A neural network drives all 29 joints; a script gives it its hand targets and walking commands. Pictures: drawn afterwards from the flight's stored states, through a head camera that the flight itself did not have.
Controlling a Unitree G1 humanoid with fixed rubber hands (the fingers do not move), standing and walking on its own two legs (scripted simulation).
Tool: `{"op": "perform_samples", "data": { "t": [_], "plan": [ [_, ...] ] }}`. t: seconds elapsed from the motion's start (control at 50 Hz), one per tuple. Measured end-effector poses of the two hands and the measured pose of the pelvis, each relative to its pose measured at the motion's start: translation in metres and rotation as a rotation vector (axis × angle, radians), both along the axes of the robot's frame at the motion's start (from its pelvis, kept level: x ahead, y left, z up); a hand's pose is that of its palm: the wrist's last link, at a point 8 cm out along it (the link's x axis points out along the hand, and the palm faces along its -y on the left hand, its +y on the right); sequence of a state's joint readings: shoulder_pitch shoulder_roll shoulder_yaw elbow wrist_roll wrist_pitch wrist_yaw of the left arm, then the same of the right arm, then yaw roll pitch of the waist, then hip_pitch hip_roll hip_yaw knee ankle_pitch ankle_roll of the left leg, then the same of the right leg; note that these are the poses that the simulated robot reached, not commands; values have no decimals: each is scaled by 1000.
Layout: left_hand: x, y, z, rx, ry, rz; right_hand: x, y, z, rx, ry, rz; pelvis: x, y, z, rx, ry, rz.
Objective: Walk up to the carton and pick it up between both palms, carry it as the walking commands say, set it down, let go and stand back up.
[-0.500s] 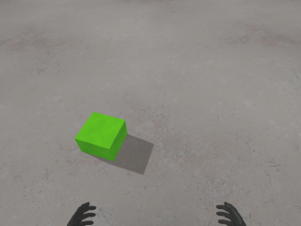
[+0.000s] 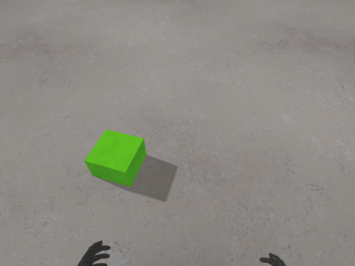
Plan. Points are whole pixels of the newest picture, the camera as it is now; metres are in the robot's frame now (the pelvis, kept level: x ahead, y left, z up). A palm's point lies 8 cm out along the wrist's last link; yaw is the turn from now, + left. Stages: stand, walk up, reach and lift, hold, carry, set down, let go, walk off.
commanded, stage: stand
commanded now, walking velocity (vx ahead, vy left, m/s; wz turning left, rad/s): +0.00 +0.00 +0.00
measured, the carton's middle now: (118, 157) +0.84 +0.41 -0.67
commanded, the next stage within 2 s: walk up in 1.64 s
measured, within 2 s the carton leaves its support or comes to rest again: neither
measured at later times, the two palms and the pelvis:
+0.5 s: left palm out of the picture +0.12 +0.23 -0.10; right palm out of the picture +0.13 -0.23 -0.10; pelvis +0.01 +0.00 +0.00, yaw +0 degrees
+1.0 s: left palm out of the picture +0.12 +0.23 -0.10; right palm out of the picture +0.11 -0.23 -0.11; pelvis +0.02 +0.00 +0.01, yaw +0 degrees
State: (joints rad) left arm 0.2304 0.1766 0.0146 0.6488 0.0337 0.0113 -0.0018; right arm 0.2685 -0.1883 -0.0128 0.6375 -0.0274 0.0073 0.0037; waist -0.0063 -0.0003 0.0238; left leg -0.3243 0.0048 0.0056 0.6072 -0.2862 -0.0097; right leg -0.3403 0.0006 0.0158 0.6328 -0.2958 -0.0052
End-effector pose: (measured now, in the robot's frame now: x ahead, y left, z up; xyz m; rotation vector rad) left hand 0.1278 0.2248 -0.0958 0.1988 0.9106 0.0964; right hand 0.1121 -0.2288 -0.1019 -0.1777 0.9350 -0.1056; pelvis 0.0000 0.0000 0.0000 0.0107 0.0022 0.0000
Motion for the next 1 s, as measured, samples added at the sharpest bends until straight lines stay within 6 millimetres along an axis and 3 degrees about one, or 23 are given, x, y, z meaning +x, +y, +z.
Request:
{"op": "perform_samples", "data": {
  "t": [0.62, 1.0],
  "plan": [
    [-3, 4, -6, 0, 60, 51, 17, -1, -1, -3, 13, -25, 16, 2, 3, -1, 2, 1],
    [-9, 4, -9, 3, 106, 70, -1, -5, -8, -1, 91, -52, 21, -1, 6, -2, -1, 3]
  ]
}}
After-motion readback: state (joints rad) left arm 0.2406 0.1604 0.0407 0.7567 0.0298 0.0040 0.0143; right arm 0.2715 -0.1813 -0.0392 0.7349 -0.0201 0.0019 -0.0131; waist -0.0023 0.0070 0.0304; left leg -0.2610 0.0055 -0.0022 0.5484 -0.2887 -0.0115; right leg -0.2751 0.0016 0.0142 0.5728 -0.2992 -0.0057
